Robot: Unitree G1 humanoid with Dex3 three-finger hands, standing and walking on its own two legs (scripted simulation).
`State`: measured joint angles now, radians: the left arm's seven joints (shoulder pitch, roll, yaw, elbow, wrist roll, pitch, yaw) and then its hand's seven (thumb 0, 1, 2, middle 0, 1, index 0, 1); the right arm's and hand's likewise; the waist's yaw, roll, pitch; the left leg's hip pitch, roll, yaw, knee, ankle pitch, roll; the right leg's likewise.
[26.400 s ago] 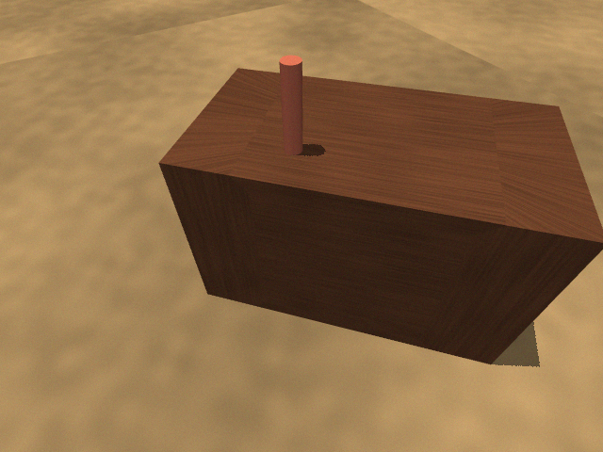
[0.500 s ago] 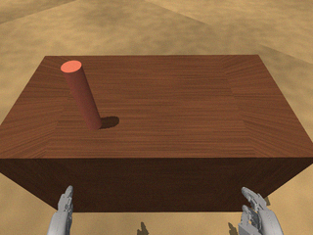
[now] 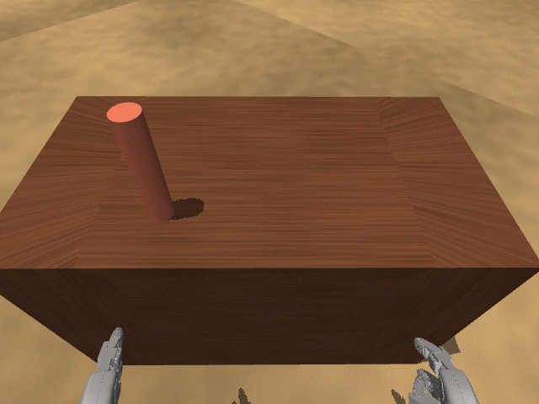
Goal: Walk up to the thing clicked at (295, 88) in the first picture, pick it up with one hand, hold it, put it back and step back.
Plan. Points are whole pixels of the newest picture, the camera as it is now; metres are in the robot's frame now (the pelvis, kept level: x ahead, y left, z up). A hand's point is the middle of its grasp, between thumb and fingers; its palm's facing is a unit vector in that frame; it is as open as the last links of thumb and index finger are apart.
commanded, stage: home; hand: left
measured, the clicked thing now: (146, 170) +0.50 +0.22 +0.06
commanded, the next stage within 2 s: stand in 0.38 s
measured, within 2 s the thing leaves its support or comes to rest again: neither
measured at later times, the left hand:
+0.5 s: hand out of the picture +0.09 +0.25 -0.11, palm faces -0.06 -0.92 -0.39, open 17.6 cm
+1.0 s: hand out of the picture +0.05 +0.25 -0.10, palm faces -0.03 -0.94 -0.34, open 8.4 cm
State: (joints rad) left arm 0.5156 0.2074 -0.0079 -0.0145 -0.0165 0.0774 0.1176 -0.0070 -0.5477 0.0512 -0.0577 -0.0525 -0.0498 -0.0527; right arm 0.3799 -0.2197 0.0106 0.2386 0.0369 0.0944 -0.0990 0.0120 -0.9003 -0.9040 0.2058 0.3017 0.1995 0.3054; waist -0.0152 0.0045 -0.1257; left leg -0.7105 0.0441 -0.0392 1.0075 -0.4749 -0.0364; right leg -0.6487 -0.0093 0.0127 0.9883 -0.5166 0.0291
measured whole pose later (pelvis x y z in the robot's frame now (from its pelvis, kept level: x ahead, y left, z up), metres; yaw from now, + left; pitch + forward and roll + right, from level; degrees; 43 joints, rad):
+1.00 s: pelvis -0.02 +0.01 +0.06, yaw +0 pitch -3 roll +0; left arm 0.18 0.33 0.00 1.08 0.02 -0.02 0.01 0.01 0.70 0.86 -0.21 -0.30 -0.20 -0.30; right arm 0.16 -0.31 -0.02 1.09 -0.02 -0.01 0.00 0.01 -0.90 -0.90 0.21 0.30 0.20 0.30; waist 0.00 0.00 0.05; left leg -0.21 0.03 -0.01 0.50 -0.22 -0.02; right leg -0.16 -0.03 0.03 0.48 -0.26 0.04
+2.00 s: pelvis +0.00 +0.00 +0.07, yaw -1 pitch -2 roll +0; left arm 0.12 0.34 0.00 1.15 0.02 -0.01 0.00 0.01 0.90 0.90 -0.21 -0.30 -0.20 -0.30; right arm 0.11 -0.34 -0.01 1.16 -0.01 -0.01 0.01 0.01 -0.91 -0.90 0.21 0.30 0.20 0.30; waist -0.01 0.01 0.07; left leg -0.14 0.04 0.02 0.35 -0.17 -0.03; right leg -0.11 -0.03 0.04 0.35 -0.21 0.04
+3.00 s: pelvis +0.00 +0.00 +0.07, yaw -2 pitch -2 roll +0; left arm 0.12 0.35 0.00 1.13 0.01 -0.01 0.00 0.01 0.90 0.90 -0.21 -0.30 -0.20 -0.30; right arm 0.11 -0.35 -0.01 1.15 -0.01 -0.01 0.01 0.00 -0.91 -0.90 0.21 0.30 0.20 0.30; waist -0.01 0.00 0.06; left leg -0.13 0.04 0.02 0.33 -0.17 -0.03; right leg -0.10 -0.02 0.05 0.33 -0.20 0.03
